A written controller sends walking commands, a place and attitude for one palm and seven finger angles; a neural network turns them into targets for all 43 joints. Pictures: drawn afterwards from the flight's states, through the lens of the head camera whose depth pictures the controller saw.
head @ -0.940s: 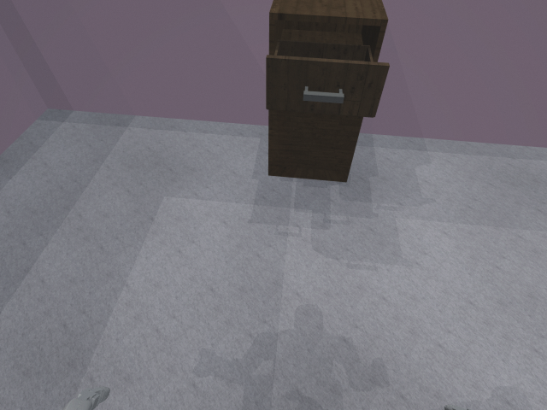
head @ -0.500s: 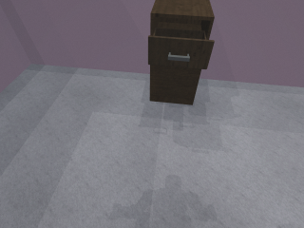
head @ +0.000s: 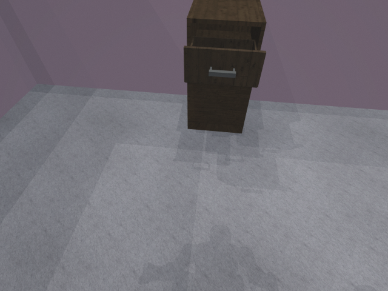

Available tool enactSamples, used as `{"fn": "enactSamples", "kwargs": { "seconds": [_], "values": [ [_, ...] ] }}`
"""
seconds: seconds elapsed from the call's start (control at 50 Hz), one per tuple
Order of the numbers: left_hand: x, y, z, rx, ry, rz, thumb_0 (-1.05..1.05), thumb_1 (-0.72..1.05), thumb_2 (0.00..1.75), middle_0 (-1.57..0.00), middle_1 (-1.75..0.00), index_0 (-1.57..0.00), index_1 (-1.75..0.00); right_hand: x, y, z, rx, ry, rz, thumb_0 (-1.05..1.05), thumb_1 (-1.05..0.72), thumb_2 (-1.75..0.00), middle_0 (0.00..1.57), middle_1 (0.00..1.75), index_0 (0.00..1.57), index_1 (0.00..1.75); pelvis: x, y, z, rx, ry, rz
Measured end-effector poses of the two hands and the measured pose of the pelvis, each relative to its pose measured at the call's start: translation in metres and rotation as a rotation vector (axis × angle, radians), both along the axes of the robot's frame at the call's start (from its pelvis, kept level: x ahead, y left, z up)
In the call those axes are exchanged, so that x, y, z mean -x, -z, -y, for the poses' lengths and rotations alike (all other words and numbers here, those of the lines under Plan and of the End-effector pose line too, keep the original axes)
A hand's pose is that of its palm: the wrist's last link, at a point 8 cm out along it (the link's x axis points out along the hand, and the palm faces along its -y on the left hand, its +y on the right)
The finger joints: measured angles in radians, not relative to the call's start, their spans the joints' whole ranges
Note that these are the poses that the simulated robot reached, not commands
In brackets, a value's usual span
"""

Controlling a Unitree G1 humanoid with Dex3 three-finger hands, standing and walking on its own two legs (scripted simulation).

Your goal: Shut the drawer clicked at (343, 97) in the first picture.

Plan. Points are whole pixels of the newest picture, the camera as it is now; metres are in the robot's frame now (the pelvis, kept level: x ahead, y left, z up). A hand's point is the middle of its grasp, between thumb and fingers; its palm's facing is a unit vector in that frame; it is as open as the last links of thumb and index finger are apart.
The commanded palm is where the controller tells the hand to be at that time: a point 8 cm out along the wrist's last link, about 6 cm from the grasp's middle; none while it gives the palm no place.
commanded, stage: stand and wait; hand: left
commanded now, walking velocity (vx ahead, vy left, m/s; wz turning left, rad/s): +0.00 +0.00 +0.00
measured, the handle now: (222, 71) +1.06 -0.08 -0.09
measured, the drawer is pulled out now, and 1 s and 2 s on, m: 0.30 0.30 0.30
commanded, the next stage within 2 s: look at it before walking up in 0.02 s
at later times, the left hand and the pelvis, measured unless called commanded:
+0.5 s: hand out of the picture +0.07 +0.25 -0.16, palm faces -0.03 -0.94 -0.34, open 7.4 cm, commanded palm none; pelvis +0.01 +0.00 +0.00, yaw +0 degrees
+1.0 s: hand out of the picture +0.08 +0.20 -0.17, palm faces -0.13 -0.96 -0.25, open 7.4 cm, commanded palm none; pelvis +0.05 -0.01 -0.01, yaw -8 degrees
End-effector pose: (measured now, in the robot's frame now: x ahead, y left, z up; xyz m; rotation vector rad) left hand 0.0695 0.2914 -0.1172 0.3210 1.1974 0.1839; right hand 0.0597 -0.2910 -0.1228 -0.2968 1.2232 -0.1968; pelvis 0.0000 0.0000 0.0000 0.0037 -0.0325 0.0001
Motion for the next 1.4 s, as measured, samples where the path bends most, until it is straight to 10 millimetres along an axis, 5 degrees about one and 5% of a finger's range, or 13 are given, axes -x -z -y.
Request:
{"fn": "enactSamples", "kwargs": {
  "seconds": [0.78,0.96,1.12,1.2,1.4],
  "values": [
    [-0.004,0.002,-0.003,-0.002,-0.010,-0.027,0.01,0.90,0.90,-0.20,-0.30,-0.20,-0.30,-0.021,-0.002,-0.007,0.001,-0.006,0.017,0.01,-0.91,-0.90,0.20,0.30,0.21,0.30,-0.011,-0.001,-0.004,0.000,0.015,-0.011],
    [0.001,0.024,0.032,0.071,0.024,-0.155,0.01,0.90,0.90,-0.20,-0.30,-0.20,-0.30,0.009,0.022,-0.024,-0.083,0.123,-0.012,0.01,-0.91,-0.90,0.20,0.30,0.21,0.30,-0.037,0.010,0.006,-0.025,0.118,-0.020],
    [-0.054,0.033,0.091,0.090,0.089,-0.101,0.01,0.90,0.90,-0.20,-0.30,-0.20,-0.30,0.053,0.053,-0.005,-0.147,0.256,-0.180,0.01,-0.91,-0.90,0.20,0.30,0.21,0.30,-0.070,0.026,0.045,-0.014,0.187,-0.010],
    [-0.063,0.025,0.112,0.100,0.079,-0.103,0.01,0.90,0.90,-0.20,-0.30,-0.20,-0.30,0.024,0.039,0.011,-0.145,0.273,-0.153,0.01,-0.91,-0.90,0.20,0.30,0.20,0.30,-0.090,0.015,0.060,-0.014,0.215,-0.011],
    [-0.097,0.015,0.141,0.122,0.143,-0.224,0.01,0.90,0.90,-0.20,-0.30,-0.20,-0.30,-0.112,0.010,0.038,-0.135,0.311,0.135,0.01,-0.91,-0.90,0.20,0.30,0.20,0.30,-0.155,0.000,0.074,-0.013,0.314,-0.038]
  ]
}}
